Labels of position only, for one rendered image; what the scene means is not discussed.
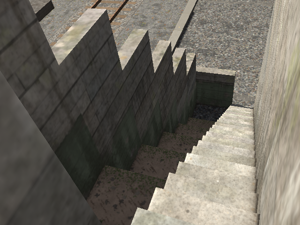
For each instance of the stairs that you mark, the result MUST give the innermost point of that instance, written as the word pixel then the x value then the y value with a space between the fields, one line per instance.
pixel 216 184

